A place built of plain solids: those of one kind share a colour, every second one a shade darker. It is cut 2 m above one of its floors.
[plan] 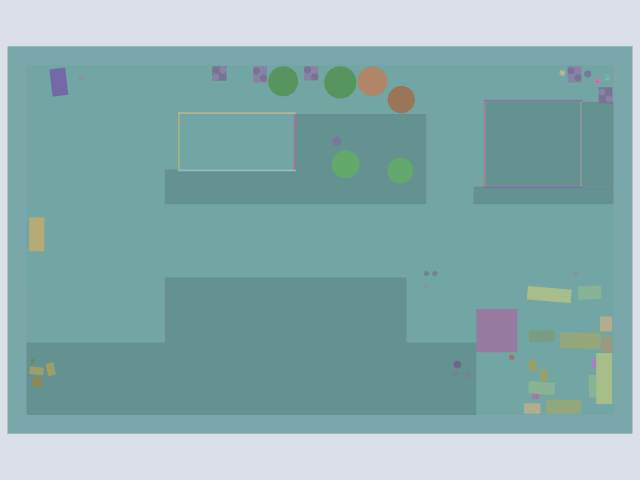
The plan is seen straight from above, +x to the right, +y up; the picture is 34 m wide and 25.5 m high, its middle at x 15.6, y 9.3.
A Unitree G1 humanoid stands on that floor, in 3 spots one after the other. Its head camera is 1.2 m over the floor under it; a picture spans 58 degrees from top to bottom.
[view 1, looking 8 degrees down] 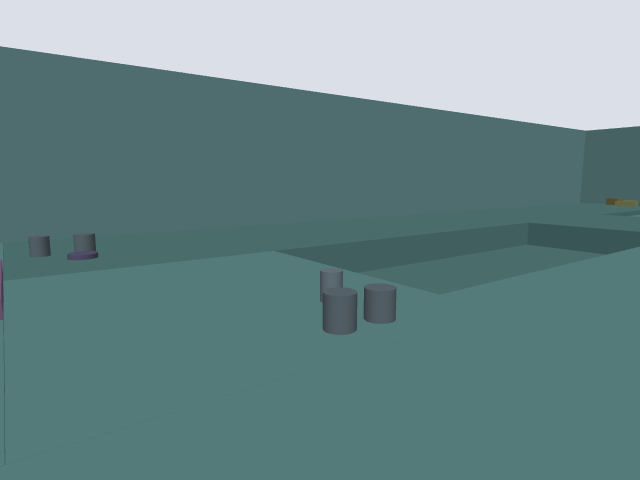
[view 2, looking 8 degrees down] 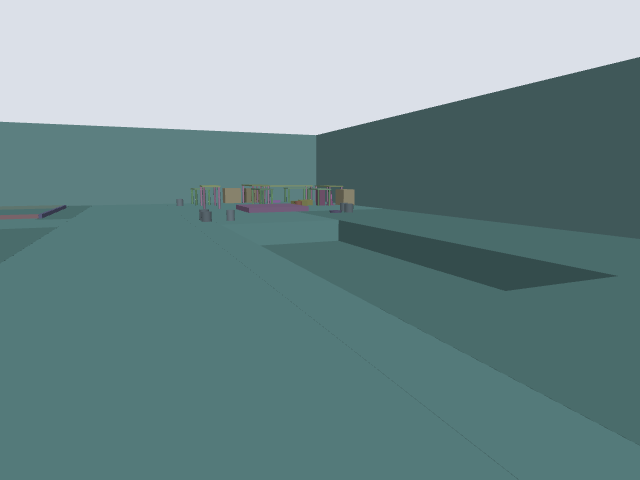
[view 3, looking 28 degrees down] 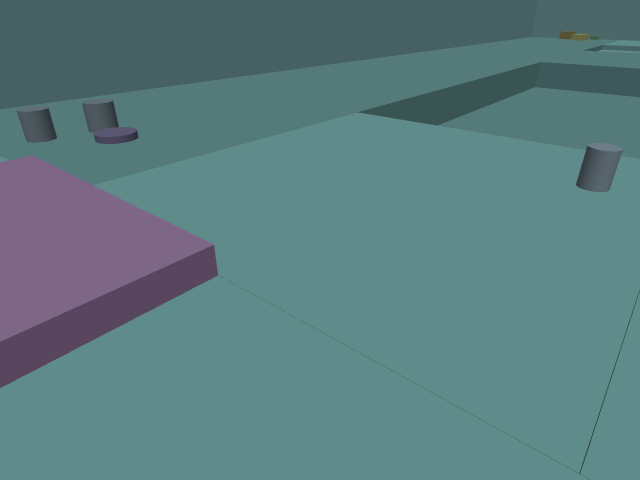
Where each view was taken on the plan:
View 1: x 23.81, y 10.15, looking -126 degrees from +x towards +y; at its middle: floor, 8.63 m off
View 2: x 8.63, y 9.36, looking -23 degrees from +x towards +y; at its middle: floor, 12.68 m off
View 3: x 25.00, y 7.24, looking -140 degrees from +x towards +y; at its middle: floor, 2.56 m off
